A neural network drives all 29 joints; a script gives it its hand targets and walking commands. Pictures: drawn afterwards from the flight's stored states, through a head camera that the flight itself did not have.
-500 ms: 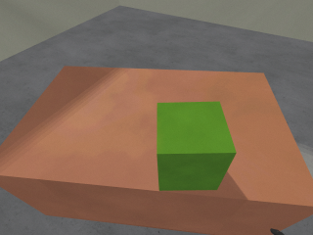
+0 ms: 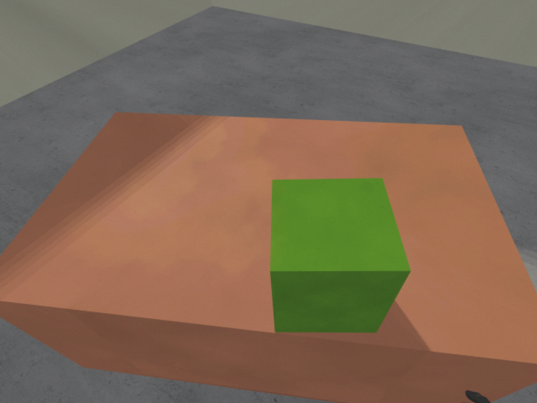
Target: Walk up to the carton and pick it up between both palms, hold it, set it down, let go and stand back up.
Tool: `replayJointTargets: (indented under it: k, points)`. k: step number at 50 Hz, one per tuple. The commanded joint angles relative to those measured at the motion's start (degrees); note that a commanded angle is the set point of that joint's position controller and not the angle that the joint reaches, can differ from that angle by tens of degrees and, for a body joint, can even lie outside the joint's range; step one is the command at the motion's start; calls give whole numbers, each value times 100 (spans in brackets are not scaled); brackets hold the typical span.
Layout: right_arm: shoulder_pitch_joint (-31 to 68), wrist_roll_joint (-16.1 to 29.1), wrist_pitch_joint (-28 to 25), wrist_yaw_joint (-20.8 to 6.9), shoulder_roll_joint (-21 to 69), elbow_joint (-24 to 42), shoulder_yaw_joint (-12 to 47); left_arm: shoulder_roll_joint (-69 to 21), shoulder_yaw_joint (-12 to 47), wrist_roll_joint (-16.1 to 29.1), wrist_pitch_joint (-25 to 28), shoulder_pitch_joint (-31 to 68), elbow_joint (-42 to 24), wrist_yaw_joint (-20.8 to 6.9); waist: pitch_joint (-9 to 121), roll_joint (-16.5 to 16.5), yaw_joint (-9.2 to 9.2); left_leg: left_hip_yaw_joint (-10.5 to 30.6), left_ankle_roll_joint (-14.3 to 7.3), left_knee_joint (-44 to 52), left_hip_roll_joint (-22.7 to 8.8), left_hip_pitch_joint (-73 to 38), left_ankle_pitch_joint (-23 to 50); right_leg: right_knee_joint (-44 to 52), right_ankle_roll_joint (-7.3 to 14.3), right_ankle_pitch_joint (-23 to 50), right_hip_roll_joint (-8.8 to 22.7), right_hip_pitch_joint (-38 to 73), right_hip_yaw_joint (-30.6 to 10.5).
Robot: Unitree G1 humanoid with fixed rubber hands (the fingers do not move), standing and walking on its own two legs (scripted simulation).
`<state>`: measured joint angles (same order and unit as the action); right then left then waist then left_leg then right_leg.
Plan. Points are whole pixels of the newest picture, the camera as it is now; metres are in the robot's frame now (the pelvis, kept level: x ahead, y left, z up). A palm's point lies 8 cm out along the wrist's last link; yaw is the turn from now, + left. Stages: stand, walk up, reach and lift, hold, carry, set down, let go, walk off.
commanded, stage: stand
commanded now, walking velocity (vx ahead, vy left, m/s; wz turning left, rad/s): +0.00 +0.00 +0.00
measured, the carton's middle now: (326, 258) +0.39 -0.07 -0.08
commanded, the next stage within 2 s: none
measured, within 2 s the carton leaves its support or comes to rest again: neither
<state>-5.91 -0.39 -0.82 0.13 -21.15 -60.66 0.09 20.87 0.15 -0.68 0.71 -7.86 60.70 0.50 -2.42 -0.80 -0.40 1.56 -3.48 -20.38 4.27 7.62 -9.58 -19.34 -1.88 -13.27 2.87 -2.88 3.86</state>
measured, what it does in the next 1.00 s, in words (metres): stands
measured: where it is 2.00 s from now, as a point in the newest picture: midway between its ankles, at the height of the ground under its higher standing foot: outside the picture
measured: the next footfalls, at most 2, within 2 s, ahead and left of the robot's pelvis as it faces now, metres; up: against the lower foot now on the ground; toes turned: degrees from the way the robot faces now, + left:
none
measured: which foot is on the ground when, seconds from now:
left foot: down 0.00-1.00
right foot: down 0.00-1.00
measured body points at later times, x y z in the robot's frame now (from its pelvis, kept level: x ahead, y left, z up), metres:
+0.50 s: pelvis +0.01 -0.01 +0.00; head +0.01 -0.01 +0.45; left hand +0.10 +0.30 -0.12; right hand +0.11 -0.31 -0.12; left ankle +0.02 +0.08 -0.75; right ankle -0.03 -0.14 -0.75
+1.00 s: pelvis +0.01 -0.01 +0.00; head +0.02 -0.01 +0.45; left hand +0.10 +0.30 -0.12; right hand +0.12 -0.31 -0.12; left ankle +0.02 +0.08 -0.75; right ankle -0.03 -0.14 -0.75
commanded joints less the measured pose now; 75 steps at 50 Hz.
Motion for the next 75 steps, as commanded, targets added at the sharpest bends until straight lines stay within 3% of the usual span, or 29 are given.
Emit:
replayJointTargets:
  k: [1, 75]
  points:
    - [231, 1, -79, 42, -1201, 294, -194, 1102, -222, 3, 64, 191, -279, 39, 229, 55, 9, 852, 113, 385, -1021, 8, 1175, 369, 211, 575, 516, -56, -530]
    - [299, -9, -102, 78, -1189, 272, -220, 1086, -262, 6, 36, 320, -309, 35, 255, 89, -39, 784, 134, 405, -1050, -204, 1608, 420, 258, 920, 566, 134, -508]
